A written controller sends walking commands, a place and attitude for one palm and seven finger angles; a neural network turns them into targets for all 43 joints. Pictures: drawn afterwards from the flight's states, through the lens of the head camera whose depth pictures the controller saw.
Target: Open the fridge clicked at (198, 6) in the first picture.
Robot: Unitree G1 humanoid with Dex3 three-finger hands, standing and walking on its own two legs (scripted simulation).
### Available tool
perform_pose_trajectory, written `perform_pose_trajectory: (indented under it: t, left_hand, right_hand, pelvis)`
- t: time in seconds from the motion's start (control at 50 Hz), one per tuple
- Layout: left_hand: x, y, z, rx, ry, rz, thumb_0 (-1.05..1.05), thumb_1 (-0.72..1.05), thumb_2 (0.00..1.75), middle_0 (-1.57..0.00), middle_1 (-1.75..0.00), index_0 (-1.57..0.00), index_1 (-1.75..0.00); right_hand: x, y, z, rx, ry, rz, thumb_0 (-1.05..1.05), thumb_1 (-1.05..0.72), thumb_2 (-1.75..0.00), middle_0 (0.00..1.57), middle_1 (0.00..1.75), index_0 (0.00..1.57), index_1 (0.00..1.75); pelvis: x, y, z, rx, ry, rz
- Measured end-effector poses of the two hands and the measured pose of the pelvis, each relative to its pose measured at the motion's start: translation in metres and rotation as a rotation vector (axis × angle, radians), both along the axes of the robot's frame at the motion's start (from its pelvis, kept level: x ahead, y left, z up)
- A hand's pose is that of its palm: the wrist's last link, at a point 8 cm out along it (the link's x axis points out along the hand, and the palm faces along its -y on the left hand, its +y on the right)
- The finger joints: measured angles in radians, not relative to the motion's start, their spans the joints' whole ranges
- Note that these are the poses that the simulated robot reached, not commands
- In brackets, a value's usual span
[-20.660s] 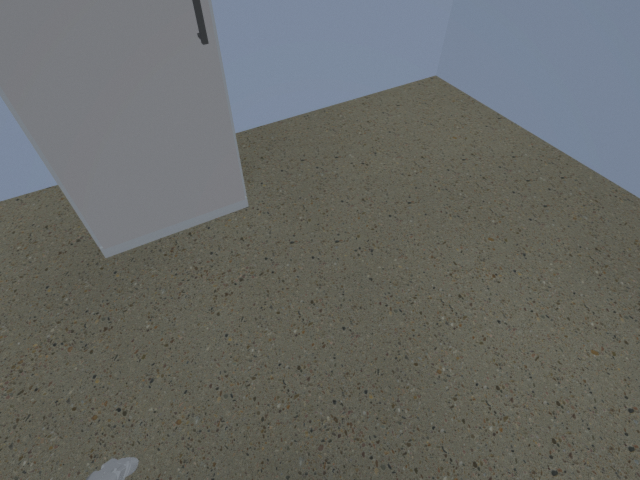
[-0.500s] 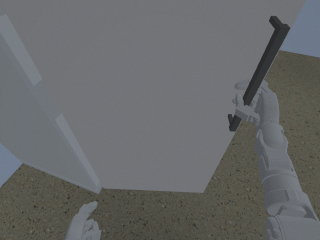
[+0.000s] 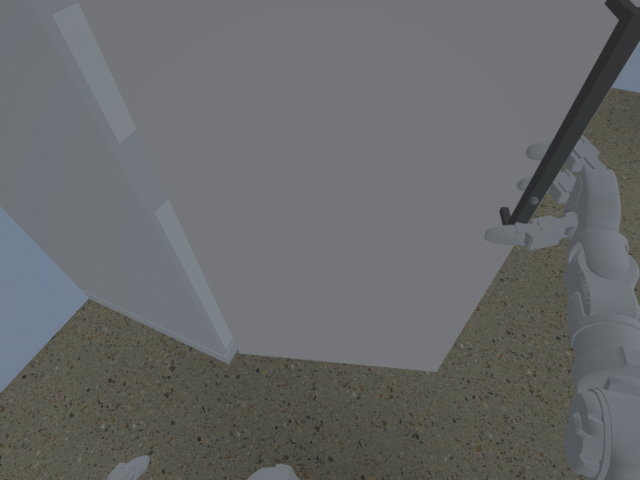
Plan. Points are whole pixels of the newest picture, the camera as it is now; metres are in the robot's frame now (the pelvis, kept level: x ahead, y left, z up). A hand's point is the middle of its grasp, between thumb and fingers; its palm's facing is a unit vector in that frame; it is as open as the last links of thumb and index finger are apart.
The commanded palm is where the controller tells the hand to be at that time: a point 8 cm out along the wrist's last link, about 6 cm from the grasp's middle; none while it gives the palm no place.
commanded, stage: loosen the grip on the handle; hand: right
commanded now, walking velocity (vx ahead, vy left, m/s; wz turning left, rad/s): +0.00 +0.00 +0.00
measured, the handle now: (552, 144) +0.49 -0.21 +0.18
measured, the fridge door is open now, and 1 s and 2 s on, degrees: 72 69 69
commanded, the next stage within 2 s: slip the hand off the handle in 0.16 s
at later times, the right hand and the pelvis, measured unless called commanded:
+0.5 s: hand (580, 203) +0.45 -0.26 +0.12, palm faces +0.15 +0.97 -0.17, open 14.6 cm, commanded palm +0.42 -0.30 +0.13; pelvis +0.05 -0.02 +0.00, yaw +0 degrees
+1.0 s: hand (614, 218) +0.43 -0.29 +0.12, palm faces +0.12 +0.98 -0.16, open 14.7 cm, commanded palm +0.38 -0.33 +0.13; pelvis +0.05 -0.03 +0.00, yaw +0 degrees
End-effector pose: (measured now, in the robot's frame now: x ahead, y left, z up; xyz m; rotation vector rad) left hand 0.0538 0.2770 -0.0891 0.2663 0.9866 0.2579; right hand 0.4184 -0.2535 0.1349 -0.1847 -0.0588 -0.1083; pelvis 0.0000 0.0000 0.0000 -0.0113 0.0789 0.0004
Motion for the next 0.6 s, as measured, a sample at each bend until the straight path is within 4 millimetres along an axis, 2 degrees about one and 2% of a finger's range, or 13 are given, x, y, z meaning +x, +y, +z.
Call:
perform_pose_trajectory:
  t: [0.12, 0.28, 0.44, 0.52, 0.6]
  left_hand:
    - [0.010, -0.005, -0.001, -0.013, -0.003, 0.014, 0.01, 0.90, 0.90, -0.20, -0.30, -0.20, -0.30]
    - [0.057, -0.022, -0.001, -0.039, -0.040, -0.041, 0.01, 0.90, 0.90, -0.20, -0.30, -0.20, -0.30]
    - [0.100, -0.038, 0.006, -0.049, -0.102, -0.072, 0.01, 0.90, 0.90, -0.20, -0.30, -0.20, -0.30]
    - [0.110, -0.043, 0.007, -0.045, -0.099, -0.090, 0.01, 0.90, 0.90, -0.20, -0.30, -0.20, -0.30]
    - [0.114, -0.046, 0.005, -0.039, -0.086, -0.103, 0.01, 0.90, 0.90, -0.20, -0.30, -0.20, -0.30]
  right_hand:
    - [0.003, -0.006, -0.003, -0.003, -0.025, 0.006, -0.01, 0.49, -0.23, 0.35, 1.27, 0.33, 1.25]
    - [0.010, -0.008, -0.004, 0.011, -0.024, 0.018, -0.01, 0.54, -0.21, 0.34, 1.22, 0.29, 1.18]
    - [0.010, -0.045, -0.008, 0.010, -0.004, -0.042, -0.01, 0.55, -0.20, 0.29, 1.18, 0.27, 1.16]
    - [0.003, -0.061, -0.005, 0.007, -0.018, -0.036, -0.01, 0.55, -0.20, 0.27, 1.17, 0.26, 1.16]
    - [-0.002, -0.069, -0.003, 0.012, -0.019, -0.020, -0.01, 0.55, -0.20, 0.26, 1.16, 0.26, 1.15]
  pelvis:
    - [0.010, 0.000, 0.001, 0.006, 0.015, 0.008]
    - [0.029, -0.006, 0.003, 0.013, 0.030, -0.002]
    - [0.044, -0.012, 0.003, 0.018, 0.046, -0.001]
    - [0.050, -0.017, 0.002, 0.025, 0.049, -0.010]
    - [0.054, -0.021, 0.001, 0.032, 0.049, -0.022]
